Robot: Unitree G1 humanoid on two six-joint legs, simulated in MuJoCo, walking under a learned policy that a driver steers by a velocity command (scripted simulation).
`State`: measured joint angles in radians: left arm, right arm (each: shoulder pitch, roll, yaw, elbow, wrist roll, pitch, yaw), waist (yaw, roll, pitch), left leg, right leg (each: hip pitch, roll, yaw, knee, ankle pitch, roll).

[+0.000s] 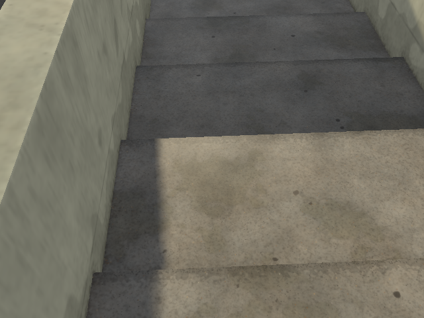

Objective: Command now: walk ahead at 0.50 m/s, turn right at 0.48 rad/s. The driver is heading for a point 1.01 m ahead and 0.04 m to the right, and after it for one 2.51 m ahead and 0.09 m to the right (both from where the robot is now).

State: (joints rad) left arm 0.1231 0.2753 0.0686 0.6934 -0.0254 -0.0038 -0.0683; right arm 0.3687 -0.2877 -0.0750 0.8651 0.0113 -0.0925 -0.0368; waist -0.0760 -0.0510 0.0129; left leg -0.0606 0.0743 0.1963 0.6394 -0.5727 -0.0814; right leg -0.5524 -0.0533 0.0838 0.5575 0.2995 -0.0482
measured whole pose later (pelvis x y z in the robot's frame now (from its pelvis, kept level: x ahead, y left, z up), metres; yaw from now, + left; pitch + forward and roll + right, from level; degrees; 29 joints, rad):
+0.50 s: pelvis +0.30 -0.07 -0.07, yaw -9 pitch +3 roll -2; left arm 0.35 0.25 0.07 0.87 -0.02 -0.05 0.02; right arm 0.08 -0.26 -0.04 0.74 0.00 -0.10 0.03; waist 0.06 0.03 0.00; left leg -0.59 0.02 0.00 0.51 0.06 0.04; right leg 0.02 0.14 0.10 0.30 -0.36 -0.10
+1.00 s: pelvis +0.58 -0.11 -0.07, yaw +6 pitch +2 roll -1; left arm 0.03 0.30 0.07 0.70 0.02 -0.13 -0.04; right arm 0.45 -0.27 -0.07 0.79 0.03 -0.05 -0.04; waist -0.08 -0.03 -0.01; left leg -0.12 -0.11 -0.24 0.48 -0.37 0.07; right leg -0.62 -0.03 0.19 0.60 0.17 0.02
